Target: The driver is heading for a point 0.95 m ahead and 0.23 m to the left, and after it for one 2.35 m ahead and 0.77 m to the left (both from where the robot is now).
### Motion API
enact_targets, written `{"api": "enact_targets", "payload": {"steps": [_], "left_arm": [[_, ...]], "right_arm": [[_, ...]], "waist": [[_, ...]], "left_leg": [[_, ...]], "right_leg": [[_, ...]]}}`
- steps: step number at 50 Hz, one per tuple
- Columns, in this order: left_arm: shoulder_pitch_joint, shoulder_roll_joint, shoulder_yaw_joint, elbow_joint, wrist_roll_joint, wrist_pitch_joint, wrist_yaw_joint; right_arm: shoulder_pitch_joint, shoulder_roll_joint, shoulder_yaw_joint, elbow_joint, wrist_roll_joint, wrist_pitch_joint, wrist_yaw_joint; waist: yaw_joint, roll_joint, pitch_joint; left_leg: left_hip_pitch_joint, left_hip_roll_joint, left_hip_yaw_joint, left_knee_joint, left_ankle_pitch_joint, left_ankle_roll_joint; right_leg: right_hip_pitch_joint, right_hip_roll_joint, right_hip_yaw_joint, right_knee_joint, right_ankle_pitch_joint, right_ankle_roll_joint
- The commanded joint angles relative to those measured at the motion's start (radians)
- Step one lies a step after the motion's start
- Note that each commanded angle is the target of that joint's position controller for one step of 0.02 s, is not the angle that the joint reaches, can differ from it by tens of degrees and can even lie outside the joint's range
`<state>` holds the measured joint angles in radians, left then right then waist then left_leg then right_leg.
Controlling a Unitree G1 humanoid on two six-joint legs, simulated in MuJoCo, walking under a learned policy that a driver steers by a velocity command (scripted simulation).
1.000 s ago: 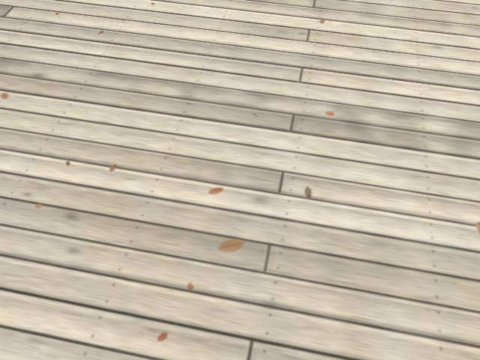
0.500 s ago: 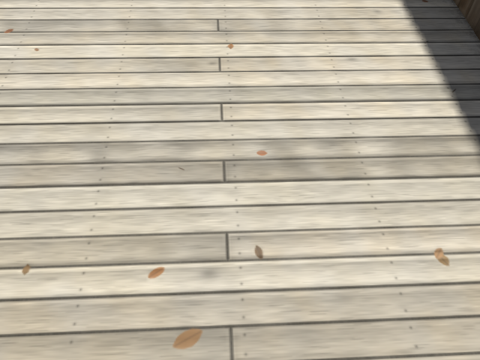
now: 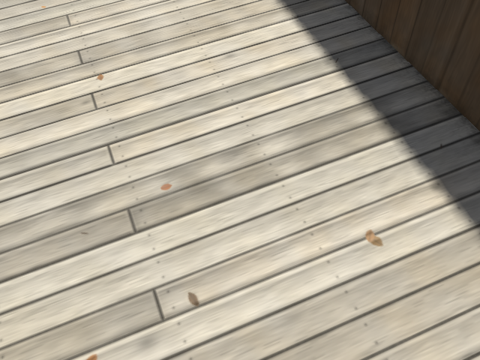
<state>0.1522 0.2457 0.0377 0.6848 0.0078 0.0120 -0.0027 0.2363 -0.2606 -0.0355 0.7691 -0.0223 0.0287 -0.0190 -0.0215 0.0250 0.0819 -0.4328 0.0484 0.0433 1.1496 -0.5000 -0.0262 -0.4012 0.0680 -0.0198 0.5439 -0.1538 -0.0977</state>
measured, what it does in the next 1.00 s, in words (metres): walks ahead: left foot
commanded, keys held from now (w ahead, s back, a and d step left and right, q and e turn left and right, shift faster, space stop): no key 0.50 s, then w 0.46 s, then w+q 0.04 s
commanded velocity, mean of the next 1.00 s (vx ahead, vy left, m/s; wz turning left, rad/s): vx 0.16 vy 0.00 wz -0.07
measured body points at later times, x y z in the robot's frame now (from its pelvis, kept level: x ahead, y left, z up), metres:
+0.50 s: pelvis +0.03 +0.03 +0.01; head +0.03 +0.04 +0.46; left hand +0.11 +0.27 -0.12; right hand +0.09 -0.22 -0.12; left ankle +0.01 +0.13 -0.73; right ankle +0.08 -0.06 -0.73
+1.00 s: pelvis +0.17 -0.02 +0.02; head +0.18 -0.03 +0.47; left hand +0.14 +0.23 -0.12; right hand +0.26 -0.27 -0.12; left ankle +0.20 +0.12 -0.66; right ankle +0.11 -0.08 -0.73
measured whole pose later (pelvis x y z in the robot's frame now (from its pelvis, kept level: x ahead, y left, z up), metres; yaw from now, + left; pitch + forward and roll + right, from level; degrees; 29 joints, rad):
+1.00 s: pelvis +0.17 -0.02 +0.02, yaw -2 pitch +0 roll +0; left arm 0.43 0.19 0.04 1.03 0.02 -0.09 0.00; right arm 0.20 -0.25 -0.06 0.93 -0.04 -0.04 0.04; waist 0.02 0.04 0.01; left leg -0.52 0.06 0.03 0.99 -0.23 0.06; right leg -0.03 0.07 -0.04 0.25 -0.23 -0.08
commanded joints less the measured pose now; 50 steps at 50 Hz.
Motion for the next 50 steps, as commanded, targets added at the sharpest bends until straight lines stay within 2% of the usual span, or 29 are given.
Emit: {"api": "enact_targets", "payload": {"steps": [1, 4, 8, 10, 13, 14, 15, 16, 17, 18, 20, 21, 25, 27, 29, 30, 31, 33, 35, 37, 38, 39, 40, 41, 42, 43, 44, 46, 50], "left_arm": [[0.04, 0.104, 0.024, -0.037, 0.006, -0.008, 0.014], [0.045, 0.111, 0.025, -0.018, 0.016, -0.022, 0.008], [0.055, 0.106, 0.023, 0.005, 0.022, -0.012, 0.004], [0.064, 0.111, 0.024, 0.02, 0.026, -0.003, 0.003], [0.054, 0.106, 0.019, 0.04, 0.014, 0.005, 0.012], [0.07, 0.091, 0.014, 0.052, 0.009, 0.005, 0.017], [0.088, 0.053, 0.002, 0.054, 0.006, 0.0, 0.018], [0.101, 0.032, 0.001, 0.055, -0.007, -0.003, 0.015], [0.07, 0.047, 0.002, 0.072, 0.005, -0.005, 0.011], [0.069, 0.044, 0.002, 0.084, 0.011, -0.008, 0.006], [0.081, 0.073, 0.009, 0.113, 0.013, -0.018, 0.004], [0.09, 0.079, 0.01, 0.127, 0.012, -0.022, 0.004], [0.101, 0.052, 0.002, 0.189, 0.005, -0.026, 0.015], [0.109, 0.054, 0.004, 0.216, 0.007, -0.023, 0.017], [0.084, 0.061, 0.01, 0.212, 0.015, -0.019, 0.011], [0.063, 0.042, 0.007, 0.203, 0.021, -0.022, 0.004], [0.046, 0.034, 0.005, 0.194, 0.027, -0.028, -0.003], [0.038, 0.046, 0.009, 0.187, 0.026, -0.047, -0.01], [0.038, 0.05, 0.014, 0.188, 0.019, -0.064, -0.018], [0.084, 0.033, 0.015, 0.206, 0.012, -0.076, -0.019], [0.154, 0.032, 0.019, 0.234, 0.012, -0.081, -0.017], [0.264, 0.06, 0.032, 0.273, 0.016, -0.089, -0.01], [0.396, 0.156, 0.058, 0.299, 0.028, -0.097, 0.005], [0.486, 0.221, 0.074, 0.33, 0.021, -0.091, 0.004], [0.397, 0.157, 0.055, 0.313, 0.025, -0.084, 0.005], [0.317, 0.123, 0.045, 0.285, 0.023, -0.087, 0.002], [0.268, 0.104, 0.038, 0.273, 0.021, -0.092, 0.003], [0.255, 0.069, 0.023, 0.28, 0.012, -0.105, 0.008], [0.339, 0.07, 0.016, 0.331, 0.006, -0.116, 0.015]], "right_arm": [[0.101, -0.102, -0.027, -0.026, -0.006, 0.019, 0.002], [0.106, -0.061, -0.018, -0.01, 0.003, 0.026, 0.008], [0.049, -0.055, -0.014, -0.009, 0.002, 0.036, 0.003], [0.04, -0.056, -0.015, -0.006, 0.006, 0.033, 0.0], [0.1, -0.03, -0.007, 0.026, 0.009, 0.016, -0.008], [0.111, -0.033, -0.004, 0.033, 0.003, 0.005, -0.01], [0.11, -0.066, -0.004, 0.027, -0.012, -0.011, -0.014], [0.036, -0.12, -0.011, 0.015, -0.005, -0.02, -0.013], [-0.015, -0.075, 0.0, 0.014, 0.001, -0.029, -0.005], [-0.035, -0.056, 0.007, 0.017, 0.002, -0.038, -0.002], [-0.001, -0.065, 0.004, 0.038, 0.008, -0.046, -0.006], [0.016, -0.064, 0.004, 0.049, 0.012, -0.048, -0.008], [0.059, -0.053, 0.003, 0.086, 0.011, -0.043, -0.01], [0.097, -0.073, -0.008, 0.112, 0.007, -0.039, -0.007], [0.116, -0.109, -0.023, 0.117, 0.008, -0.031, -0.004], [0.127, -0.131, -0.033, 0.126, 0.008, -0.031, -0.005], [0.125, -0.136, -0.04, 0.133, 0.01, -0.034, -0.006], [0.118, -0.121, -0.043, 0.14, 0.003, -0.05, 0.0], [0.109, -0.115, -0.047, 0.151, 0.003, -0.068, 0.008], [0.087, -0.118, -0.052, 0.161, 0.011, -0.076, 0.014], [0.075, -0.115, -0.053, 0.163, 0.013, -0.078, 0.016], [0.065, -0.095, -0.048, 0.16, 0.009, -0.082, 0.016], [0.026, -0.023, -0.025, 0.122, 0.015, -0.09, 0.026], [0.008, -0.036, -0.029, 0.092, 0.004, -0.092, 0.029], [-0.023, -0.08, -0.04, 0.096, -0.014, -0.086, 0.03], [-0.02, -0.057, -0.035, 0.106, -0.007, -0.09, 0.04], [-0.013, -0.046, -0.032, 0.115, -0.001, -0.095, 0.047], [-0.009, -0.042, -0.031, 0.129, -0.016, -0.087, 0.058], [-0.088, -0.022, -0.024, 0.109, -0.013, -0.067, 0.063]], "waist": [[-0.006, -0.112, -0.164], [-0.01, -0.097, -0.178], [0.024, -0.155, -0.144], [0.034, -0.158, -0.125], [0.003, -0.115, -0.109], [-0.004, -0.084, -0.096], [0.011, -0.008, -0.093], [0.064, 0.105, -0.048], [0.065, 0.098, -0.023], [0.072, 0.1, -0.033], [0.057, 0.106, -0.052], [0.053, 0.084, -0.056], [0.032, -0.003, -0.043], [0.016, 0.009, -0.047], [-0.004, 0.056, 0.012], [-0.01, 0.091, 0.053], [-0.01, 0.1, 0.083], [-0.004, 0.074, 0.088], [0.002, 0.063, 0.072], [0.035, 0.063, 0.05], [0.066, 0.049, 0.035], [0.108, 0.003, -0.002], [0.162, -0.212, -0.048], [0.172, -0.327, -0.046], [0.118, -0.147, 0.003], [0.081, -0.083, 0.016], [0.053, -0.067, 0.01], [0.036, -0.082, -0.007], [0.042, -0.084, -0.002]], "left_leg": [[0.009, 0.004, -0.038, -0.017, 0.084, 0.005], [0.042, -0.009, -0.042, -0.136, 0.102, 0.012], [0.097, -0.027, -0.035, -0.333, 0.098, 0.021], [0.128, -0.044, -0.028, -0.41, 0.085, 0.031], [0.265, -0.062, -0.008, -0.648, 0.186, 0.063], [0.329, -0.043, -0.043, -0.765, 0.244, 0.08], [0.352, 0.072, -0.182, -0.856, 0.21, 0.103], [0.209, 0.174, -0.315, -0.909, 0.149, 0.144], [0.076, 0.181, -0.309, -0.935, 0.125, 0.141], [0.057, 0.138, -0.263, -0.928, 0.11, 0.112], [0.086, 0.081, -0.208, -0.912, 0.121, 0.081], [0.12, 0.068, -0.192, -0.9, 0.152, 0.08], [0.196, 0.058, -0.17, -0.862, 0.223, 0.094], [0.209, 0.045, -0.18, -0.881, 0.008, 0.112], [0.212, 0.101, -0.278, -0.946, -0.235, 0.169], [0.227, 0.17, -0.352, -1.001, -0.298, 0.208], [0.231, 0.232, -0.407, -1.042, -0.302, 0.242], [0.275, 0.265, -0.419, -1.055, -0.186, 0.268], [0.321, 0.23, -0.345, -1.026, -0.058, 0.255], [0.258, 0.175, -0.25, -0.97, 0.031, 0.226], [0.181, 0.138, -0.2, -0.906, 0.071, 0.208], [0.075, 0.095, -0.145, -0.79, 0.122, 0.184], [-0.105, -0.023, -0.015, -0.483, 0.133, 0.128], [-0.277, -0.119, 0.028, -0.235, -0.04, 0.118], [-0.31, -0.048, -0.064, -0.098, -0.015, 0.136], [-0.296, -0.013, -0.087, -0.079, 0.08, 0.143], [-0.269, 0.015, -0.086, -0.094, 0.158, 0.137], [-0.234, 0.034, -0.057, -0.125, 0.245, 0.107], [-0.295, 0.028, -0.013, -0.158, 0.32, 0.061]], "right_leg": [[0.138, -0.253, 0.235, -0.242, 0.419, -0.139], [0.14, -0.238, 0.216, -0.263, 0.327, -0.128], [0.113, -0.228, 0.25, -0.31, -0.039, -0.118], [0.101, -0.236, 0.282, -0.313, -0.134, -0.118], [0.052, -0.231, 0.301, -0.282, -0.189, -0.083], [0.01, -0.215, 0.299, -0.27, -0.216, -0.041], [-0.018, -0.176, 0.27, -0.213, -0.215, 0.01], [0.024, -0.054, 0.14, -0.169, -0.163, 0.047], [0.164, -0.047, 0.118, -0.147, -0.076, 0.054], [0.233, -0.061, 0.13, -0.162, -0.015, 0.051], [0.272, -0.091, 0.152, -0.17, 0.036, 0.044], [0.256, -0.101, 0.162, -0.172, 0.043, 0.038], [0.206, -0.109, 0.174, -0.206, 0.038, 0.042], [0.175, -0.071, 0.145, -0.171, -0.139, 0.034], [0.038, -0.021, 0.084, -0.062, -0.301, 0.02], [-0.022, -0.008, 0.027, 0.011, -0.264, 0.023], [-0.066, -0.037, 0.003, 0.081, -0.209, 0.026], [-0.113, -0.082, 0.011, 0.138, -0.212, 0.023], [-0.088, -0.086, -0.009, 0.091, -0.218, 0.02], [0.085, -0.057, -0.053, -0.037, -0.139, 0.013], [0.231, -0.029, -0.066, -0.101, -0.113, 0.011], [0.408, -0.047, -0.005, -0.138, -0.139, 0.001], [0.564, -0.26, 0.343, -0.307, -0.386, -0.069], [0.602, -0.437, 0.68, -0.425, -0.481, -0.162], [0.529, -0.432, 0.612, -0.389, -0.443, -0.168], [0.467, -0.391, 0.519, -0.387, -0.381, -0.144], [0.437, -0.35, 0.436, -0.408, -0.306, -0.113], [0.426, -0.292, 0.305, -0.428, -0.099, -0.082], [0.458, -0.269, 0.154, -0.417, 0.232, -0.086]]}}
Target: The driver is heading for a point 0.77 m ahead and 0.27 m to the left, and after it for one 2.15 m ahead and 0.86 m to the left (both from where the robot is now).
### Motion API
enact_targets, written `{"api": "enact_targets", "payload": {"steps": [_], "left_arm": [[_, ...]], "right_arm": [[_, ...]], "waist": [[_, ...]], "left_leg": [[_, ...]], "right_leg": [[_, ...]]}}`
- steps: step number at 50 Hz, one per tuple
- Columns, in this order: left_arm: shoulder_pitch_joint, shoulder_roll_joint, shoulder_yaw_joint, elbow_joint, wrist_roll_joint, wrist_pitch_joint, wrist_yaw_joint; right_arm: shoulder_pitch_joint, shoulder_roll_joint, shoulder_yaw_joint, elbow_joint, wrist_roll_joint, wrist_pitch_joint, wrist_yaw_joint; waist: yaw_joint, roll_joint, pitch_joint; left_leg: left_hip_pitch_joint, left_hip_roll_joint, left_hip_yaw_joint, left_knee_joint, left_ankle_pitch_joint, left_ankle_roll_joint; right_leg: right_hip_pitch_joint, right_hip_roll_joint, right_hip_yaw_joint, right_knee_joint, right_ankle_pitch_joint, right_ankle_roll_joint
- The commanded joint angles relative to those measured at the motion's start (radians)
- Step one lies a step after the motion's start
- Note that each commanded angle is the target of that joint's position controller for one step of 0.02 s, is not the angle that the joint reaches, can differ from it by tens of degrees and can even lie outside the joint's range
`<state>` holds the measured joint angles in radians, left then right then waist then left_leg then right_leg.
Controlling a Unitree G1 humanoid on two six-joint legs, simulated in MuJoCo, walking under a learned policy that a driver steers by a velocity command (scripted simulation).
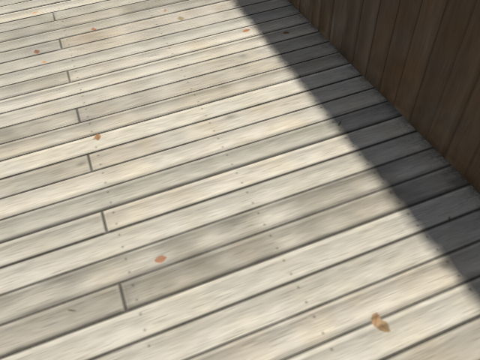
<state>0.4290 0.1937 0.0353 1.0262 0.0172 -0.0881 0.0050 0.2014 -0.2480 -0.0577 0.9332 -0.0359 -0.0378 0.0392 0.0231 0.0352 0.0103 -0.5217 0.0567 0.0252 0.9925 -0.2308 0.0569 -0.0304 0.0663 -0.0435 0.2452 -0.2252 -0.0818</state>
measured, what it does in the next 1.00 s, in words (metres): walks ahead, turning left: left foot, then right foot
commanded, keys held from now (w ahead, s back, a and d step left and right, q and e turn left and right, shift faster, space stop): w+q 1.00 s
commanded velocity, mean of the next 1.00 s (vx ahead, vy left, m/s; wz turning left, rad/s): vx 0.48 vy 0.00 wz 0.48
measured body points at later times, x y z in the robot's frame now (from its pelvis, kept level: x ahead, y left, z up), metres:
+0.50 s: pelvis +0.27 +0.06 -0.01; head +0.30 +0.07 +0.44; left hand +0.35 +0.34 -0.13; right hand +0.35 -0.20 -0.15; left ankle +0.27 +0.10 -0.75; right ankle +0.36 -0.09 -0.67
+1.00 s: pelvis +0.56 +0.09 -0.01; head +0.59 +0.10 +0.44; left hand +0.53 +0.38 -0.12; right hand +0.77 -0.12 -0.14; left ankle +0.46 +0.17 -0.66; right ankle +0.63 +0.02 -0.75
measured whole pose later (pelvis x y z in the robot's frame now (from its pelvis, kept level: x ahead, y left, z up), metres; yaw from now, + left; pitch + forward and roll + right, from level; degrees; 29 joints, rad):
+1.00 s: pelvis +0.56 +0.09 -0.01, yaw +32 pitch +1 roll -1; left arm 0.20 0.25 0.04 0.80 0.03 -0.08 0.01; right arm 0.29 -0.31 -0.08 0.83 -0.03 -0.02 0.03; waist -0.03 0.05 0.04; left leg -0.47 -0.02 -0.04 1.15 -0.33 0.06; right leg -0.25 0.02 -0.09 0.42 -0.19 -0.04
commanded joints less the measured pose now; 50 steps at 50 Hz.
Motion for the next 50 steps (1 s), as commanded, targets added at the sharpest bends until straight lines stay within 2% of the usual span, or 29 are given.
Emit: {"api": "enact_targets", "payload": {"steps": [1, 4, 7, 9, 11, 12, 13, 14, 15, 16, 17, 18, 20, 22, 25, 30, 35, 37, 38, 39, 40, 41, 42, 43, 44, 45, 46, 47, 50], "left_arm": [[0.069, 0.119, 0.016, -0.004, -0.001, -0.017, 0.008], [0.06, 0.105, 0.007, 0.005, 0.005, -0.019, 0.01], [0.068, 0.109, 0.004, 0.02, 0.004, -0.024, 0.016], [0.054, 0.123, 0.006, 0.026, 0.003, -0.026, 0.022], [0.028, 0.154, 0.014, 0.022, 0.006, -0.021, 0.031], [0.015, 0.17, 0.02, 0.016, 0.011, -0.012, 0.034], [0.005, 0.179, 0.023, 0.007, 0.009, -0.004, 0.033], [0.006, 0.158, 0.017, -0.024, 0.007, -0.005, 0.026], [0.051, 0.073, 0.01, -0.07, -0.015, -0.013, 0.003], [-0.046, 0.152, 0.022, -0.1, 0.0, -0.024, -0.003], [-0.135, 0.158, 0.022, -0.13, -0.004, -0.037, -0.008], [-0.147, 0.148, 0.021, -0.133, -0.003, -0.044, -0.007], [-0.141, 0.12, 0.017, -0.142, 0.024, -0.01, -0.005], [-0.135, 0.098, 0.014, -0.154, 0.035, 0.024, -0.009], [-0.256, 0.104, 0.013, -0.209, 0.035, 0.042, -0.014], [-0.442, 0.116, 0.01, -0.284, 0.024, 0.045, -0.023], [-0.576, 0.119, -0.004, -0.354, 0.015, 0.034, -0.03], [-0.567, 0.133, -0.005, -0.37, 0.01, 0.023, -0.03], [-0.517, 0.146, -0.001, -0.362, 0.007, 0.018, -0.027], [-0.427, 0.169, 0.008, -0.339, 0.005, 0.012, -0.019], [-0.291, 0.2, 0.021, -0.302, 0.005, 0.002, -0.008], [-0.137, 0.256, 0.038, -0.283, 0.022, -0.01, 0.01], [-0.044, 0.341, 0.058, -0.289, 0.049, -0.004, 0.025], [-0.09, 0.338, 0.065, -0.284, 0.034, 0.014, 0.017], [-0.166, 0.23, 0.046, -0.302, 0.024, 0.021, 0.012], [-0.216, 0.158, 0.028, -0.305, 0.018, 0.02, 0.008], [-0.233, 0.138, 0.021, -0.299, 0.022, 0.017, 0.007], [-0.215, 0.137, 0.019, -0.282, 0.019, 0.011, 0.009], [-0.167, 0.148, 0.025, -0.249, 0.003, -0.019, -0.002]], "right_arm": [[-0.094, -0.029, 0.001, -0.07, 0.004, 0.002, 0.005], [-0.193, -0.009, 0.015, -0.108, 0.012, 0.001, 0.007], [-0.254, -0.006, 0.022, -0.137, 0.011, 0.001, 0.007], [-0.236, -0.018, 0.018, -0.139, 0.01, -0.003, 0.004], [-0.125, -0.047, 0.002, -0.109, 0.006, -0.008, -0.005], [-0.005, -0.067, -0.01, -0.072, 0.006, -0.012, -0.008], [0.137, -0.095, -0.028, -0.026, -0.002, -0.016, -0.012], [0.265, -0.175, -0.055, -0.007, -0.015, -0.014, -0.023], [0.224, -0.246, -0.074, -0.029, 0.0, -0.001, -0.024], [0.169, -0.234, -0.074, -0.031, 0.029, 0.009, -0.022], [0.106, -0.181, -0.061, -0.039, 0.031, 0.008, -0.028], [0.076, -0.127, -0.049, -0.035, 0.028, 0.003, -0.029], [0.046, -0.089, -0.033, -0.033, 0.028, -0.013, -0.037], [0.076, -0.108, -0.035, -0.028, 0.033, -0.031, -0.037], [0.129, -0.141, -0.042, -0.027, 0.037, -0.033, -0.037], [0.245, -0.139, -0.044, -0.027, 0.035, -0.022, -0.038], [0.315, -0.146, -0.044, -0.032, 0.019, -0.014, -0.052], [0.3, -0.16, -0.048, -0.044, 0.014, -0.014, -0.06], [0.266, -0.171, -0.051, -0.055, 0.014, -0.015, -0.063], [0.228, -0.186, -0.054, -0.067, 0.014, -0.019, -0.06], [0.205, -0.194, -0.055, -0.073, 0.021, -0.027, -0.051], [0.196, -0.164, -0.047, -0.093, 0.034, -0.039, -0.039], [0.253, -0.058, -0.024, -0.131, 0.069, -0.043, -0.038], [0.313, -0.113, -0.03, -0.139, 0.049, -0.033, -0.044], [0.272, -0.145, -0.035, -0.111, 0.024, -0.016, -0.048], [0.204, -0.131, -0.032, -0.116, 0.016, -0.012, -0.037], [0.18, -0.112, -0.03, -0.122, 0.013, -0.007, -0.028], [0.167, -0.107, -0.031, -0.131, -0.001, 0.005, -0.018], [0.131, -0.085, -0.025, -0.159, -0.001, 0.031, 0.004]], "waist": [[0.004, -0.095, 0.083], [0.014, -0.111, 0.118], [0.02, -0.111, 0.138], [-0.004, -0.108, 0.122], [-0.059, -0.126, 0.045], [-0.106, -0.132, -0.022], [-0.166, -0.117, -0.095], [-0.208, -0.025, -0.184], [-0.119, 0.229, -0.274], [-0.124, 0.075, -0.23], [-0.106, 0.007, -0.104], [-0.063, -0.082, -0.019], [-0.001, -0.087, 0.008], [0.013, -0.059, 0.0], [-0.014, -0.027, 0.038], [-0.095, 0.008, 0.036], [-0.139, 0.033, 0.039], [-0.12, 0.048, 0.036], [-0.087, 0.057, 0.026], [-0.042, 0.061, -0.009], [0.023, 0.028, -0.08], [0.09, -0.032, -0.198], [0.082, -0.218, -0.338], [0.02, -0.307, -0.368], [-0.002, -0.142, -0.199], [-0.001, -0.056, -0.084], [-0.017, -0.072, -0.035], [-0.027, -0.115, -0.008], [-0.041, -0.134, -0.009]], "left_leg": [[-0.217, 0.013, 0.01, -0.033, 0.071, -0.026], [-0.167, -0.013, 0.031, -0.194, 0.16, -0.019], [-0.085, -0.03, 0.079, -0.332, 0.204, 0.018], [-0.018, -0.058, 0.103, -0.379, 0.186, 0.058], [0.095, -0.117, 0.134, -0.381, 0.104, 0.101], [0.203, -0.148, 0.139, -0.399, 0.067, 0.124], [0.386, -0.156, 0.114, -0.462, 0.073, 0.154], [0.599, 0.029, -0.144, -0.494, -0.069, 0.217], [0.839, 0.296, -0.764, -0.663, -0.094, 0.395], [0.802, 0.275, -0.781, -0.741, -0.148, 0.396], [0.669, 0.257, -0.629, -0.751, -0.106, 0.356], [0.517, 0.219, -0.528, -0.776, 0.023, 0.311], [0.353, 0.126, -0.386, -0.784, 0.206, 0.258], [0.306, 0.089, -0.326, -0.787, 0.287, 0.254], [0.286, 0.054, -0.306, -0.819, 0.247, 0.232], [0.425, 0.036, -0.331, -0.782, 0.331, 0.164], [0.561, 0.05, -0.377, -0.697, 0.481, 0.167], [0.568, 0.062, -0.403, -0.656, 0.529, 0.151], [0.536, 0.059, -0.404, -0.627, 0.569, 0.131], [0.491, 0.043, -0.398, -0.559, 0.664, 0.106], [0.45, 0.0, -0.37, -0.412, 0.709, 0.082], [0.327, -0.055, -0.328, -0.188, 0.539, 0.06], [0.057, -0.176, -0.197, 0.109, -0.056, 0.026], [-0.076, -0.177, -0.153, 0.25, -0.322, 0.031], [-0.119, -0.1, -0.151, 0.299, -0.224, 0.031], [-0.108, -0.068, -0.135, 0.259, -0.145, 0.023], [-0.086, -0.042, -0.125, 0.219, -0.112, 0.017], [-0.071, -0.023, -0.118, 0.194, -0.102, 0.008], [-0.086, -0.01, -0.097, 0.178, -0.061, -0.001]], "right_leg": [[0.077, -0.261, 0.143, -0.122, 0.342, -0.098], [0.024, -0.238, 0.043, -0.139, 0.401, -0.08], [0.029, -0.261, -0.012, -0.142, 0.481, -0.071], [0.08, -0.28, -0.05, -0.076, 0.694, -0.058], [0.141, -0.288, -0.09, 0.12, 1.0, -0.041], [0.142, -0.29, -0.102, 0.291, 1.058, -0.036], [0.059, -0.272, -0.122, 0.511, 0.954, -0.022], [-0.147, -0.229, -0.136, 0.829, 0.609, -0.005], [-0.551, 0.019, -0.065, 1.227, -0.265, 0.05], [-0.685, -0.034, 0.1, 1.271, -0.208, 0.029], [-0.711, -0.095, 0.108, 1.208, -0.115, 0.023], [-0.655, -0.134, 0.1, 1.103, -0.065, 0.026], [-0.528, -0.166, 0.105, 0.982, -0.068, 0.056], [-0.501, -0.168, 0.085, 0.902, -0.075, 0.084], [-0.569, -0.175, 0.056, 0.753, 0.034, 0.122], [-0.659, -0.148, 0.055, 0.546, 0.212, 0.139], [-0.677, -0.097, 0.05, 0.412, 0.184, 0.122], [-0.598, -0.079, 0.061, 0.338, 0.154, 0.103], [-0.499, -0.064, 0.062, 0.292, 0.124, 0.088], [-0.348, -0.034, 0.054, 0.26, 0.083, 0.069], [-0.157, -0.029, 0.05, 0.204, 0.106, 0.044], [0.09, -0.168, 0.177, 0.184, 0.021, 0.0], [0.361, -0.459, 0.542, 0.15, -0.082, -0.072], [0.334, -0.535, 0.833, 0.063, -0.12, -0.147], [0.187, -0.489, 0.701, 0.053, -0.204, -0.133], [0.052, -0.426, 0.532, 0.025, -0.145, -0.11], [-0.025, -0.378, 0.418, -0.005, -0.057, -0.081], [-0.075, -0.349, 0.334, -0.023, 0.033, -0.07], [-0.091, -0.334, 0.2, -0.054, 0.234, -0.073]]}}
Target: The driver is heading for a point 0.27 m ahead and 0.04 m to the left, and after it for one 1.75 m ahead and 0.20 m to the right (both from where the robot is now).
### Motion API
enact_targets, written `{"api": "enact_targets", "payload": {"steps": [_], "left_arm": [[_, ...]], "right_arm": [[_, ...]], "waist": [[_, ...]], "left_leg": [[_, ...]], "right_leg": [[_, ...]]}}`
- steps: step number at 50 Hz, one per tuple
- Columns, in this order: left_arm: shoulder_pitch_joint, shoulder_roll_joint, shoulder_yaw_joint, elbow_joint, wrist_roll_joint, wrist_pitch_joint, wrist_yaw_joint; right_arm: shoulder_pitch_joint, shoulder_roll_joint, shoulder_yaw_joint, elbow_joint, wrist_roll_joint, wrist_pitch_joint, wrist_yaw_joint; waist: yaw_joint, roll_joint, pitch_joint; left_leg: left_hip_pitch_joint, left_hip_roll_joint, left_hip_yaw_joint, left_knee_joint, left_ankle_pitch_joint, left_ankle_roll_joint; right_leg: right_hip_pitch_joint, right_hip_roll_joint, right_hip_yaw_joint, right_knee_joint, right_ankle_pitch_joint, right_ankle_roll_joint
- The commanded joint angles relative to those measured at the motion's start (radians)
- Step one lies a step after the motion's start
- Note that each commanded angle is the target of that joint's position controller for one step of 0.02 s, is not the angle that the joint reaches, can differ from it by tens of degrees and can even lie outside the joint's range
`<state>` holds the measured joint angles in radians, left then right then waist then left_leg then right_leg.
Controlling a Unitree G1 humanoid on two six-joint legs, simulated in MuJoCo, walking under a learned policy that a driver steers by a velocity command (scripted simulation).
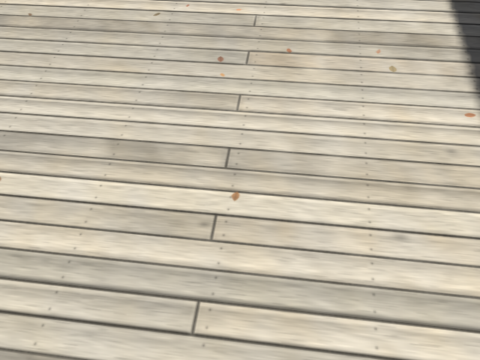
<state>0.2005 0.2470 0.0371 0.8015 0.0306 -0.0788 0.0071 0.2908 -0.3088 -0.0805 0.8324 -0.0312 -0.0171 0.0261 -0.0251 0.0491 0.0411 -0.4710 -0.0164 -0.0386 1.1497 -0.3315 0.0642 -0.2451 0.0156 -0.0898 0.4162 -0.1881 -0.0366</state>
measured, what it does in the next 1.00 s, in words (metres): walks ahead: left foot, then right foot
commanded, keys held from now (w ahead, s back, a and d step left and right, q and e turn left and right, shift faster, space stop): w+q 0.06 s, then q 0.26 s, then e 0.68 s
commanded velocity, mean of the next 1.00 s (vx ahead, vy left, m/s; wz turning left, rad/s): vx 0.15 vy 0.00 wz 0.05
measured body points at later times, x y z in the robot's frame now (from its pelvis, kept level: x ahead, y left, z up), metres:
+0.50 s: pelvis +0.18 +0.05 -0.01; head +0.22 +0.08 +0.44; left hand +0.20 +0.31 -0.15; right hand +0.37 -0.16 -0.12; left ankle +0.25 +0.11 -0.74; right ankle +0.18 -0.11 -0.67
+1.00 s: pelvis +0.19 +0.01 +0.00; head +0.21 -0.01 +0.45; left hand +0.27 +0.29 -0.11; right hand +0.29 -0.27 -0.13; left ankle +0.21 +0.14 -0.67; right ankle +0.17 -0.07 -0.74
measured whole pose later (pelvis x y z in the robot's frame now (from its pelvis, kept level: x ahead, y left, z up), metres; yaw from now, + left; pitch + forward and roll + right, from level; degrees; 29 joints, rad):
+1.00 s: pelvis +0.19 +0.01 +0.00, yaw -3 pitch +1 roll +2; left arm 0.29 0.26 0.06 0.81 0.01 0.05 0.01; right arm 0.18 -0.28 -0.07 0.80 -0.02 0.04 -0.03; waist 0.01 0.03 0.03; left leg -0.50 -0.02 0.01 0.99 -0.37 -0.02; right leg -0.19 0.05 0.05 0.44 -0.26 -0.07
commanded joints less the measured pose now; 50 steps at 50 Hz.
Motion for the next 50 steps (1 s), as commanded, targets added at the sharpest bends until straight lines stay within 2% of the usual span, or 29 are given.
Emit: {"api": "enact_targets", "payload": {"steps": [1, 3, 4, 7, 9, 12, 14, 15, 16, 17, 18, 19, 20, 21, 22, 24, 26, 30, 32, 37, 40, 41, 42, 43, 44, 45, 46, 48, 50], "left_arm": [[0.071, 0.1, 0.026, -0.018, -0.014, -0.034, -0.006], [0.089, 0.103, 0.03, -0.007, -0.014, -0.036, -0.008], [0.09, 0.101, 0.029, -0.002, -0.013, -0.035, -0.007], [0.079, 0.11, 0.03, 0.004, -0.018, -0.028, -0.005], [0.103, 0.134, 0.036, 0.012, -0.021, -0.022, 0.001], [0.127, 0.17, 0.048, 0.02, -0.026, -0.001, 0.014], [0.122, 0.189, 0.055, 0.015, -0.031, 0.02, 0.022], [0.14, 0.188, 0.055, 0.008, -0.031, 0.025, 0.019], [0.214, 0.078, 0.03, -0.032, -0.007, 0.033, 0.011], [0.273, 0.096, 0.028, -0.053, -0.027, 0.057, 0.014], [0.217, 0.121, 0.03, -0.032, -0.015, 0.071, 0.017], [0.15, 0.093, 0.019, -0.038, -0.024, 0.07, 0.015], [0.131, 0.081, 0.014, -0.026, -0.018, 0.071, 0.015], [0.142, 0.081, 0.013, -0.016, -0.007, 0.085, 0.012], [0.19, 0.078, 0.012, 0.015, -0.004, 0.101, 0.007], [0.225, 0.063, 0.011, 0.044, -0.017, 0.12, 0.001], [0.201, 0.062, 0.014, 0.049, -0.018, 0.132, 0.001], [0.109, 0.081, 0.026, 0.027, -0.008, 0.142, 0.001], [0.078, 0.077, 0.028, 0.012, -0.009, 0.143, -0.002], [0.081, 0.054, 0.026, -0.005, -0.015, 0.135, -0.004], [0.139, 0.046, 0.026, -0.003, -0.021, 0.129, -0.011], [0.159, 0.057, 0.026, -0.003, -0.018, 0.123, -0.015], [0.161, 0.109, 0.037, -0.011, -0.007, 0.114, -0.014], [0.138, 0.237, 0.066, -0.046, -0.003, 0.11, -0.009], [0.184, 0.255, 0.08, -0.027, 0.002, 0.112, 0.002], [0.157, 0.216, 0.072, -0.027, -0.005, 0.111, 0.013], [0.086, 0.19, 0.065, -0.039, -0.015, 0.113, 0.015], [0.025, 0.163, 0.06, -0.068, -0.024, 0.113, 0.012], [0.059, 0.156, 0.06, -0.069, -0.03, 0.109, 0.004]], "right_arm": [[0.008, -0.02, 0.0, -0.074, -0.006, 0.014, 0.023], [-0.063, -0.016, 0.005, -0.104, -0.008, 0.016, 0.032], [-0.097, -0.013, 0.008, -0.119, -0.006, 0.016, 0.034], [-0.177, 0.023, 0.029, -0.151, 0.0, 0.005, 0.044], [-0.219, 0.026, 0.034, -0.166, -0.002, 0.003, 0.051], [-0.196, -0.009, 0.024, -0.173, -0.017, 0.004, 0.046], [-0.052, -0.042, 0.006, -0.136, -0.031, -0.01, 0.032], [0.049, -0.085, -0.01, -0.106, -0.042, -0.023, 0.014], [0.057, -0.183, -0.029, -0.116, -0.027, -0.031, -0.002], [0.084, -0.241, -0.05, -0.15, 0.022, -0.015, -0.007], [0.049, -0.16, -0.033, -0.163, 0.036, 0.003, -0.023], [-0.03, -0.077, -0.005, -0.164, 0.036, 0.004, -0.033], [-0.078, -0.012, 0.02, -0.151, 0.03, 0.002, -0.038], [-0.094, 0.013, 0.033, -0.141, 0.031, -0.002, -0.045], [-0.107, 0.029, 0.043, -0.131, 0.02, -0.008, -0.047], [-0.103, 0.015, 0.047, -0.107, 0.003, -0.024, -0.044], [-0.119, -0.008, 0.044, -0.093, 0.001, -0.031, -0.042], [-0.102, -0.038, 0.031, -0.079, 0.007, -0.007, -0.052], [-0.092, -0.045, 0.024, -0.075, 0.007, 0.006, -0.059], [-0.079, -0.052, 0.011, -0.061, 0.004, 0.021, -0.071], [-0.101, -0.075, -0.001, -0.057, 0.012, 0.032, -0.073], [-0.098, -0.083, -0.006, -0.052, 0.013, 0.037, -0.073], [-0.076, -0.061, -0.005, -0.051, 0.012, 0.042, -0.068], [-0.077, 0.012, 0.011, -0.102, 0.016, 0.043, -0.064], [-0.186, -0.017, 0.009, -0.118, 0.007, 0.05, -0.072], [-0.17, -0.013, 0.009, -0.115, 0.012, 0.056, -0.066], [-0.144, -0.024, 0.005, -0.1, 0.019, 0.054, -0.059], [-0.101, -0.057, -0.005, -0.079, 0.001, 0.05, -0.051], [-0.1, -0.049, -0.005, -0.084, 0.004, 0.05, -0.046]], "waist": [[0.007, -0.145, -0.034], [0.014, -0.138, -0.018], [0.013, -0.134, 0.001], [0.018, -0.146, 0.014], [0.035, -0.158, 0.001], [0.028, -0.171, -0.036], [-0.03, -0.139, -0.118], [-0.078, -0.057, -0.193], [-0.009, 0.135, -0.284], [-0.031, 0.195, -0.469], [-0.039, 0.012, -0.414], [-0.024, 0.003, -0.283], [0.014, -0.038, -0.198], [0.037, -0.012, -0.159], [0.055, -0.006, -0.162], [0.071, -0.004, -0.169], [0.072, 0.015, -0.144], [0.035, 0.05, -0.092], [0.024, 0.046, -0.072], [0.015, 0.041, -0.079], [0.048, 0.044, -0.096], [0.064, 0.023, -0.079], [0.056, -0.093, -0.051], [0.026, -0.321, -0.015], [0.095, -0.258, 0.043], [0.049, -0.172, 0.037], [0.013, -0.137, 0.035], [-0.002, -0.155, -0.016], [0.015, -0.131, -0.069]], "left_leg": [[-0.169, 0.071, -0.03, 0.01, 0.068, -0.013], [-0.225, 0.083, -0.02, -0.036, 0.132, -0.023], [-0.232, 0.08, -0.005, -0.088, 0.162, -0.031], [-0.111, 0.06, 0.074, -0.338, 0.292, -0.032], [-0.038, 0.039, 0.119, -0.453, 0.326, -0.02], [0.029, -0.002, 0.143, -0.533, 0.227, 0.018], [0.188, -0.055, 0.138, -0.633, 0.218, 0.06], [0.358, -0.023, 0.076, -0.715, 0.403, 0.094], [0.592, 0.275, -0.232, -0.591, 0.973, 0.151], [0.743, 0.448, -0.554, -0.645, 1.127, 0.354], [0.665, 0.405, -0.422, -0.685, 1.028, 0.325], [0.522, 0.356, -0.323, -0.726, 0.945, 0.297], [0.413, 0.297, -0.254, -0.771, 0.857, 0.237], [0.329, 0.261, -0.197, -0.803, 0.833, 0.202], [0.259, 0.244, -0.141, -0.826, 0.831, 0.179], [0.2, 0.233, -0.083, -0.856, 0.802, 0.154], [0.191, 0.226, -0.055, -0.887, 0.644, 0.133], [0.218, 0.24, -0.072, -0.93, 0.236, 0.143], [0.23, 0.261, -0.085, -0.934, 0.14, 0.161], [0.276, 0.297, -0.071, -0.89, 0.165, 0.182], [0.252, 0.288, -0.015, -0.824, 0.207, 0.138], [0.205, 0.273, 0.023, -0.776, 0.202, 0.09], [0.128, 0.213, 0.091, -0.639, 0.109, 0.017], [-0.102, 0.033, 0.194, -0.434, -0.169, -0.074], [-0.14, -0.014, 0.088, -0.25, -0.24, -0.083], [-0.118, 0.005, 0.027, -0.16, -0.171, -0.085], [-0.117, 0.009, 0.01, -0.142, -0.094, -0.084], [-0.123, 0.002, 0.018, -0.096, -0.034, -0.091], [-0.125, 0.0, 0.018, -0.074, -0.032, -0.105]], "right_leg": [[0.131, -0.286, 0.212, -0.239, 0.225, -0.125], [0.146, -0.282, 0.143, -0.259, 0.262, -0.128], [0.14, -0.272, 0.098, -0.254, 0.353, -0.125], [0.098, -0.218, -0.053, -0.205, 0.559, -0.092], [0.122, -0.223, -0.085, -0.168, 0.616, -0.073], [0.215, -0.253, -0.099, -0.028, 0.759, -0.053], [0.217, -0.243, -0.114, 0.236, 0.755, -0.035], [0.118, -0.204, -0.131, 0.475, 0.536, 0.004], [-0.14, -0.116, -0.135, 0.765, -0.354, 0.039], [-0.313, 0.013, 0.021, 1.008, -0.523, 0.063], [-0.343, -0.058, 0.097, 1.008, -0.406, 0.059], [-0.338, -0.078, 0.099, 0.951, -0.33, 0.057], [-0.301, -0.108, 0.11, 0.848, -0.288, 0.057], [-0.233, -0.117, 0.116, 0.772, -0.261, 0.057], [-0.138, -0.102, 0.113, 0.735, -0.234, 0.056], [-0.042, -0.069, 0.121, 0.651, -0.214, 0.053], [-0.037, -0.056, 0.125, 0.558, -0.194, 0.048], [-0.104, -0.048, 0.099, 0.474, -0.204, 0.041], [-0.13, -0.046, 0.086, 0.456, -0.234, 0.04], [-0.109, -0.033, 0.049, 0.367, -0.293, 0.02], [0.009, -0.008, 0.014, 0.174, -0.218, -0.017], [0.068, -0.011, 0.038, 0.037, -0.126, -0.038], [0.098, -0.1, 0.206, -0.132, -0.124, -0.068], [0.142, -0.375, 0.601, -0.179, 0.089, -0.165], [0.053, -0.405, 0.598, -0.185, 0.259, -0.259], [0.035, -0.336, 0.501, -0.161, 0.282, -0.254], [0.038, -0.265, 0.425, -0.147, 0.265, -0.214], [0.111, -0.198, 0.361, -0.11, 0.39, -0.185], [0.175, -0.19, 0.358, -0.077, 0.498, -0.195]]}}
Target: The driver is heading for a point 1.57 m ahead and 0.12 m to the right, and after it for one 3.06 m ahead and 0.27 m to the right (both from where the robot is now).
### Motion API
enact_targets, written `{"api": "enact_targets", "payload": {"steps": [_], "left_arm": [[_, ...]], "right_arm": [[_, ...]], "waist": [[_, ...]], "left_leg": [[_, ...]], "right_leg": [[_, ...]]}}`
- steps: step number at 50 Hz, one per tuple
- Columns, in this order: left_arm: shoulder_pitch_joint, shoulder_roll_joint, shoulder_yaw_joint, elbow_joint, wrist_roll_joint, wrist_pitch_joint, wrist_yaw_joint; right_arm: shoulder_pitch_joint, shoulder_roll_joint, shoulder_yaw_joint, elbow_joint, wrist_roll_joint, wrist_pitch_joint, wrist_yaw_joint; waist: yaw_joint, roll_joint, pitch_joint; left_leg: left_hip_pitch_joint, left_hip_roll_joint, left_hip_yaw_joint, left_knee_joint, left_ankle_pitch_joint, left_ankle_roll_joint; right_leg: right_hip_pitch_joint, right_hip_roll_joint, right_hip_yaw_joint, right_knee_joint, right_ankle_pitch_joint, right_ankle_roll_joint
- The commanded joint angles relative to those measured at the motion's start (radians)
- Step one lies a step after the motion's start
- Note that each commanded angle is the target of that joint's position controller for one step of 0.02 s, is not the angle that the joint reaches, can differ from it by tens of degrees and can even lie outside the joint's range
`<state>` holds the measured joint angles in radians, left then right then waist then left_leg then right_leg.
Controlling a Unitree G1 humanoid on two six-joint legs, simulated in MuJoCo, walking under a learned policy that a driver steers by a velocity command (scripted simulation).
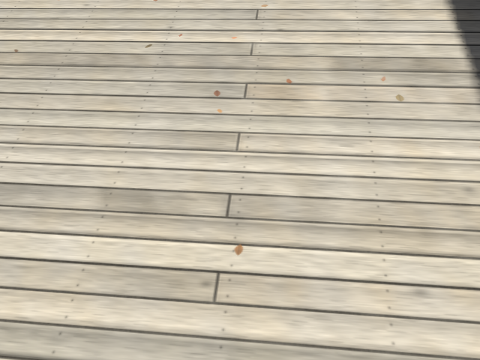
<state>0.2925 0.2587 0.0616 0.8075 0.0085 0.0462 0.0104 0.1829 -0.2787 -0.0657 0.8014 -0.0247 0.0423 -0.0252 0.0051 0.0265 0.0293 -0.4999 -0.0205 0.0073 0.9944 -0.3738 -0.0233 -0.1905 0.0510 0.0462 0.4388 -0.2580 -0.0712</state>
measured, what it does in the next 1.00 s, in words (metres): steps on the spot, turning right: left foot, then right foot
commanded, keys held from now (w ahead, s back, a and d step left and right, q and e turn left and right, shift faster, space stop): e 0.36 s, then no key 0.36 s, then s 0.28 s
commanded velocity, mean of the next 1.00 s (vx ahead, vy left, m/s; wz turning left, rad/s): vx -0.03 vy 0.00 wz -0.33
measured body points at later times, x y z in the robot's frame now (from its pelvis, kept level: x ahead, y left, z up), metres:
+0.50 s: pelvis +0.00 +0.04 +0.00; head +0.04 +0.07 +0.45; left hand +0.18 +0.29 -0.13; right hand +0.05 -0.25 -0.09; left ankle +0.03 +0.13 -0.74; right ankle -0.07 -0.08 -0.66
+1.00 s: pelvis -0.03 +0.04 -0.01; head -0.01 +0.03 +0.44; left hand +0.18 +0.25 -0.13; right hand -0.05 -0.25 -0.14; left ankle +0.02 +0.13 -0.74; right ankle -0.06 -0.06 -0.74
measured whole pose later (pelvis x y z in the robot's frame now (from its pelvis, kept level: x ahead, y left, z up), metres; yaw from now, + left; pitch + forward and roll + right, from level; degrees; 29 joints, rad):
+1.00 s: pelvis -0.03 +0.04 -0.01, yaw -18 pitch -2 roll +0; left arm 0.13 0.28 0.03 0.82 0.01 0.06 0.02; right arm 0.24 -0.29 -0.04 0.84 -0.01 0.06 -0.02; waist -0.02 0.00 0.08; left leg -0.30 -0.01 0.02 0.64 -0.31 0.05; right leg -0.23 0.05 0.03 0.54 -0.28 -0.04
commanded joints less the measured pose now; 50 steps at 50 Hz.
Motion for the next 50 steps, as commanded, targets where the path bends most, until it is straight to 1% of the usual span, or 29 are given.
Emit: {"api": "enact_targets", "payload": {"steps": [1, 5, 9, 13, 15, 16, 17, 18, 19, 20, 21, 22, 24, 27, 30, 32, 33, 34, 35, 36, 37, 38, 39, 41, 42, 44, 45, 47, 50], "left_arm": [[-0.011, 0.151, 0.039, -0.071, -0.008, -0.018, 0.0], [0.043, 0.176, 0.051, -0.068, -0.001, -0.015, 0.007], [0.02, 0.205, 0.061, -0.087, 0.007, -0.007, 0.001], [-0.051, 0.217, 0.067, -0.111, 0.007, -0.001, -0.01], [-0.12, 0.209, 0.065, -0.126, -0.007, 0.0, -0.011], [-0.122, 0.175, 0.055, -0.137, -0.012, -0.004, -0.01], [-0.029, 0.079, 0.033, -0.136, -0.004, -0.008, -0.009], [-0.014, 0.154, 0.052, -0.137, 0.013, -0.001, 0.001], [-0.023, 0.194, 0.062, -0.121, 0.027, 0.003, 0.0], [-0.032, 0.187, 0.064, -0.102, 0.023, 0.007, -0.008], [-0.018, 0.174, 0.061, -0.088, 0.014, 0.012, -0.018], [-0.013, 0.162, 0.057, -0.084, 0.01, 0.016, -0.028], [-0.025, 0.146, 0.048, -0.079, 0.003, 0.018, -0.035], [-0.073, 0.12, 0.031, -0.084, 0.002, 0.025, -0.031], [-0.097, 0.09, 0.008, -0.079, 0.001, 0.03, -0.026], [-0.101, 0.094, 0.002, -0.073, -0.004, 0.027, -0.019], [-0.084, 0.089, -0.002, -0.063, -0.006, 0.023, -0.016], [-0.051, 0.079, -0.008, -0.045, -0.004, 0.015, -0.012], [-0.045, 0.087, -0.012, -0.038, 0.005, 0.004, -0.007], [-0.047, 0.134, -0.01, -0.042, 0.023, -0.012, 0.0], [-0.119, 0.215, 0.004, -0.053, 0.019, -0.02, 0.005], [-0.141, 0.151, -0.011, -0.05, 0.009, -0.027, 0.0], [-0.168, 0.13, -0.02, -0.05, 0.01, -0.033, -0.002], [-0.154, 0.149, -0.015, -0.035, 0.006, -0.034, 0.005], [-0.139, 0.164, -0.008, -0.028, 0.0, -0.031, 0.009], [-0.101, 0.175, 0.003, -0.02, -0.003, -0.018, 0.009], [-0.099, 0.174, 0.005, -0.019, -0.002, -0.011, 0.01], [-0.117, 0.178, 0.01, -0.025, 0.001, 0.002, 0.01], [-0.185, 0.174, 0.012, -0.041, 0.006, 0.015, 0.01]], "right_arm": [[-0.004, -0.072, -0.016, -0.063, 0.003, -0.009, 0.005], [-0.056, -0.072, -0.008, -0.094, 0.01, -0.006, -0.001], [-0.068, -0.077, 0.0, -0.119, 0.017, -0.012, -0.004], [-0.025, -0.088, 0.004, -0.133, 0.026, -0.024, -0.01], [0.051, -0.083, 0.005, -0.12, 0.02, -0.037, -0.019], [0.079, -0.123, -0.003, -0.116, 0.009, -0.046, -0.029], [0.063, -0.201, -0.012, -0.135, -0.001, -0.046, -0.038], [0.04, -0.248, -0.023, -0.147, 0.003, -0.034, -0.028], [0.042, -0.191, -0.011, -0.15, 0.005, -0.032, -0.018], [-0.006, -0.133, 0.005, -0.155, 0.012, -0.034, -0.012], [-0.047, -0.111, 0.013, -0.163, 0.006, -0.034, -0.01], [-0.054, -0.112, 0.013, -0.162, 0.005, -0.038, -0.014], [-0.019, -0.11, 0.012, -0.148, 0.004, -0.044, -0.013], [0.027, -0.109, 0.011, -0.122, 0.007, -0.051, -0.01], [0.033, -0.119, 0.009, -0.103, 0.002, -0.049, 0.0], [0.049, -0.139, 0.003, -0.085, -0.002, -0.041, 0.009], [0.049, -0.143, 0.002, -0.077, 0.001, -0.036, 0.011], [0.04, -0.142, 0.003, -0.07, 0.007, -0.031, 0.012], [0.055, -0.133, 0.006, -0.059, 0.009, -0.03, 0.013], [0.073, -0.1, 0.014, -0.067, 0.01, -0.036, 0.017], [0.094, -0.04, 0.031, -0.083, 0.024, -0.039, 0.019], [0.073, -0.067, 0.027, -0.051, 0.02, -0.026, 0.007], [0.073, -0.078, 0.023, -0.042, 0.018, -0.02, 0.004], [0.067, -0.108, 0.011, -0.026, 0.016, -0.018, 0.007], [0.083, -0.118, 0.009, -0.02, 0.014, -0.02, 0.009], [0.093, -0.113, 0.007, -0.008, 0.02, -0.017, 0.007], [0.091, -0.101, 0.008, -0.006, 0.021, -0.012, 0.005], [0.091, -0.085, 0.008, -0.006, 0.019, 0.002, 0.003], [0.11, -0.067, 0.004, 0.001, 0.016, 0.019, 0.008]], "waist": [[-0.005, -0.109, -0.06], [0.038, -0.15, -0.056], [0.044, -0.157, -0.066], [0.016, -0.172, -0.075], [-0.043, -0.155, -0.071], [-0.047, -0.088, -0.079], [0.009, 0.156, -0.106], [0.002, 0.214, -0.089], [0.006, 0.119, -0.06], [0.022, 0.076, -0.019], [0.038, 0.081, -0.011], [0.039, 0.122, -0.021], [0.017, 0.128, -0.044], [-0.012, 0.126, -0.056], [-0.026, 0.15, -0.056], [-0.034, 0.17, -0.057], [-0.021, 0.163, -0.056], [0.006, 0.142, -0.055], [0.015, 0.103, -0.054], [-0.002, 0.007, -0.085], [-0.061, -0.189, -0.047], [-0.027, -0.167, -0.038], [-0.04, -0.166, -0.018], [-0.026, -0.197, -0.012], [-0.024, -0.199, -0.026], [-0.001, -0.149, -0.038], [-0.001, -0.137, -0.038], [-0.002, -0.144, -0.037], [-0.017, -0.186, -0.019]], "left_leg": [[-0.111, 0.009, -0.031, 0.057, 0.009, -0.023], [-0.121, 0.011, -0.041, -0.072, -0.014, -0.032], [-0.019, -0.008, -0.047, -0.177, -0.038, -0.017], [0.133, -0.037, -0.055, -0.33, -0.034, 0.008], [0.302, -0.038, -0.051, -0.574, 0.109, 0.02], [0.416, 0.058, -0.13, -0.692, 0.159, 0.039], [0.522, 0.337, -0.387, -0.75, 0.251, 0.099], [0.413, 0.437, -0.517, -0.738, 0.389, 0.226], [0.369, 0.415, -0.471, -0.728, 0.419, 0.261], [0.324, 0.342, -0.363, -0.722, 0.42, 0.242], [0.311, 0.274, -0.267, -0.715, 0.438, 0.214], [0.33, 0.238, -0.213, -0.706, 0.487, 0.204], [0.372, 0.214, -0.16, -0.684, 0.577, 0.21], [0.431, 0.234, -0.161, -0.673, 0.559, 0.229], [0.399, 0.232, -0.153, -0.663, 0.492, 0.23], [0.38, 0.233, -0.165, -0.642, 0.52, 0.235], [0.368, 0.23, -0.164, -0.621, 0.546, 0.229], [0.339, 0.219, -0.152, -0.59, 0.561, 0.206], [0.285, 0.21, -0.147, -0.569, 0.525, 0.16], [0.207, 0.175, -0.118, -0.517, 0.4, 0.102], [0.179, 0.052, -0.019, -0.515, 0.148, 0.054], [0.297, 0.058, -0.017, -0.514, 0.033, 0.044], [0.317, 0.049, -0.02, -0.528, 0.086, 0.046], [0.317, 0.052, -0.019, -0.53, 0.223, 0.052], [0.309, 0.059, -0.017, -0.516, 0.272, 0.055], [0.286, 0.051, -0.003, -0.45, 0.309, 0.057], [0.279, 0.041, 0.005, -0.422, 0.285, 0.056], [0.275, 0.017, 0.016, -0.355, 0.209, 0.065], [0.257, -0.018, 0.016, -0.209, -0.068, 0.095]], "right_leg": [[0.15, -0.225, 0.231, -0.09, 0.582, -0.163], [0.202, -0.23, 0.297, -0.064, 0.566, -0.173], [0.138, -0.221, 0.356, -0.036, 0.56, -0.172], [0.062, -0.194, 0.43, -0.011, 0.556, -0.132], [-0.024, -0.137, 0.432, 0.028, 0.423, -0.063], [-0.117, -0.081, 0.391, 0.093, 0.239, -0.007], [-0.238, 0.051, 0.206, 0.318, -0.179, 0.049], [-0.322, 0.123, 0.078, 0.472, -0.388, 0.064], [-0.31, 0.064, 0.097, 0.6, -0.35, 0.068], [-0.299, 0.049, 0.103, 0.649, -0.281, 0.073], [-0.284, 0.048, 0.091, 0.678, -0.228, 0.086], [-0.285, 0.049, 0.077, 0.695, -0.191, 0.097], [-0.281, 0.059, 0.065, 0.676, -0.17, 0.116], [-0.269, 0.045, 0.062, 0.537, -0.177, 0.126], [-0.153, 0.017, 0.01, 0.324, -0.212, 0.109], [-0.084, 0.018, -0.036, 0.207, -0.206, 0.092], [-0.04, 0.016, -0.05, 0.12, -0.153, 0.081], [0.034, 0.013, -0.063, -0.025, -0.04, 0.067], [0.123, -0.013, -0.024, -0.161, 0.104, 0.053], [0.22, -0.136, 0.125, -0.201, 0.135, 0.03], [0.125, -0.29, 0.276, -0.163, 0.379, -0.045], [0.015, -0.312, 0.254, -0.129, 0.426, -0.092], [-0.002, -0.275, 0.222, -0.114, 0.435, -0.079], [0.008, -0.21, 0.177, -0.082, 0.439, -0.04], [0.02, -0.201, 0.164, -0.063, 0.459, -0.04], [0.016, -0.205, 0.165, -0.04, 0.489, -0.063], [0.0, -0.218, 0.171, -0.033, 0.504, -0.081], [-0.05, -0.248, 0.188, -0.031, 0.53, -0.117], [-0.115, -0.309, 0.222, -0.032, 0.613, -0.171]]}}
